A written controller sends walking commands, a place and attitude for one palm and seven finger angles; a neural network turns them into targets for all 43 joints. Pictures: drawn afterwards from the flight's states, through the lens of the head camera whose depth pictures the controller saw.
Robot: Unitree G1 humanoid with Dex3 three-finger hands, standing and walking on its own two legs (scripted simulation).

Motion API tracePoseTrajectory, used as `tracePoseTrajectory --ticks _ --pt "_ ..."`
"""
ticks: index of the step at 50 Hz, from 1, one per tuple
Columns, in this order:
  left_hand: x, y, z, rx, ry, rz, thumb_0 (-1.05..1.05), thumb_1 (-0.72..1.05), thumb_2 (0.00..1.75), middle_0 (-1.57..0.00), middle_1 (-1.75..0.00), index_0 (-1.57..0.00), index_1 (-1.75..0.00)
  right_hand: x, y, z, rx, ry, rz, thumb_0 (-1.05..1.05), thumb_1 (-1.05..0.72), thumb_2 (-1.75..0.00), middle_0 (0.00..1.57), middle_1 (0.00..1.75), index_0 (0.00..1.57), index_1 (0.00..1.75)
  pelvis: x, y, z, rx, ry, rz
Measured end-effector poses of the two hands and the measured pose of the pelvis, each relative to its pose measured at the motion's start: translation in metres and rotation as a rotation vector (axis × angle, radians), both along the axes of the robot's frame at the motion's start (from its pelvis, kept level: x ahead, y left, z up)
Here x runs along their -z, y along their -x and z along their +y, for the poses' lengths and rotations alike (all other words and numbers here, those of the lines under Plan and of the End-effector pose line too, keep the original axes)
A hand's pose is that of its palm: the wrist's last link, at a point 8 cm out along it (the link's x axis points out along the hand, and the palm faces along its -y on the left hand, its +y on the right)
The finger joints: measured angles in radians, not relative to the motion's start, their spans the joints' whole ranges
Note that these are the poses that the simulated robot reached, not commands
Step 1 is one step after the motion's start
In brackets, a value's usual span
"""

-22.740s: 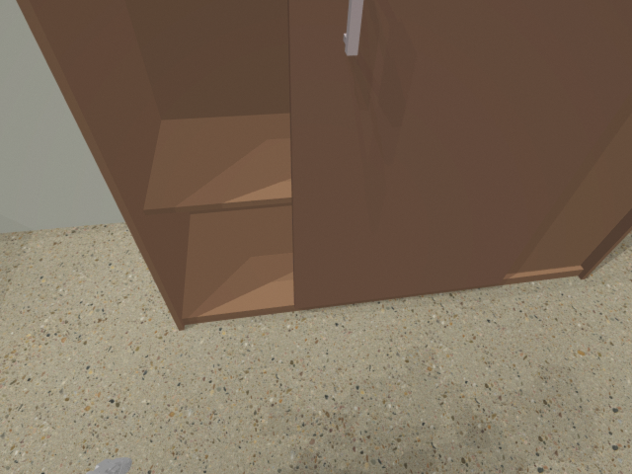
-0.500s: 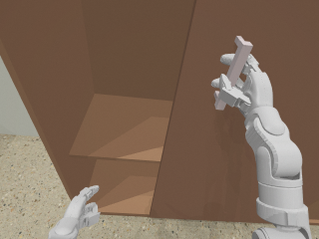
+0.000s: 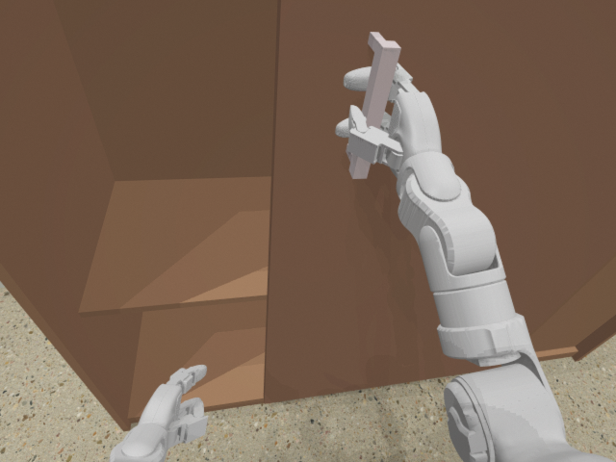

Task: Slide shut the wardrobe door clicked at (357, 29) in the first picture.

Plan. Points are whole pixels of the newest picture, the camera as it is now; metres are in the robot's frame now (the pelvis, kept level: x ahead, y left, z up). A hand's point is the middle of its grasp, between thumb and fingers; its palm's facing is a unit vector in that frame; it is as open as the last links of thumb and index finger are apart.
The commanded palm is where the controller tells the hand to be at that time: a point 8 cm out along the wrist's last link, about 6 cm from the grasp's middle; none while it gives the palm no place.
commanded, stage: step sideways, sliding the door along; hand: right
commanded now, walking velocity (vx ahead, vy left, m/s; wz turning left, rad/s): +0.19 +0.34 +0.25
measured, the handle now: (366, 109) +0.44 -0.04 +0.27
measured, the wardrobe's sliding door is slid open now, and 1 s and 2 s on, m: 0.39 0.35 0.10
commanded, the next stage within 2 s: none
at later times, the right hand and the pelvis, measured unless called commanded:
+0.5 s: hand (344, 140) +0.40 -0.01 +0.25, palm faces +0.02 +1.00 -0.09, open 6.1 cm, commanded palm +0.38 +0.00 +0.25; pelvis -0.05 +0.06 -0.02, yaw +5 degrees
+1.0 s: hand (308, 137) +0.40 +0.03 +0.25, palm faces +0.19 +0.98 -0.09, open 6.4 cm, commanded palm +0.37 +0.05 +0.25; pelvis -0.02 +0.19 -0.02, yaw +1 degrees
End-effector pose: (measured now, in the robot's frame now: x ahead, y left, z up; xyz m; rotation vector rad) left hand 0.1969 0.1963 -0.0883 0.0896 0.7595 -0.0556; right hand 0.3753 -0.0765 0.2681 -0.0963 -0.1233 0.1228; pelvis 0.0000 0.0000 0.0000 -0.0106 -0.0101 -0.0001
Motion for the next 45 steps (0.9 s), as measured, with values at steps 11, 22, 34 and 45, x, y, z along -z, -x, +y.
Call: tracePoseTrajectory --ticks 11,22,34,45 --pt "0.034 0.093 0.027 -0.18 -0.003 0.118 0.01 0.9 0.9 -0.2 -0.3 -0.2 -0.3 0.011 -0.006 -0.004 -0.02 0.065 -0.232 -0.07 -0.73 -0.83 0.48 1.4 0.19 1.4 0.008 0.037 0.006 -0.121 0.003 -0.024" --pt "0.061 0.166 0.103 -0.255 -0.099 0.301 0.02 0.9 0.9 -0.2 -0.3 -0.19 -0.3 0.016 -0.002 0.01 0.098 -0.024 -0.257 -0.04 -0.8 -0.87 0.47 1.4 0.12 1.4 0.02 0.051 0.053 -0.085 -0.041 -0.073" --pt "0.023 0.11 0.129 -0.17 -0.108 0.179 0.01 0.91 0.9 -0.19 -0.3 -0.19 -0.29 0.018 -0.001 0.019 0.102 -0.032 -0.293 -0.04 -0.8 -0.85 0.47 1.41 0.12 1.33 0.007 0.051 0.085 -0.054 -0.027 -0.069" --pt "0.019 0.028 0.154 -0.017 -0.015 0.049 0.01 0.9 0.9 -0.2 -0.3 -0.2 -0.3 0.02 0.003 0.041 0.199 0.005 -0.332 -0.05 -0.77 -0.87 0.54 1.42 0.14 1.3 0.017 0.027 0.165 -0.082 -0.07 -0.091"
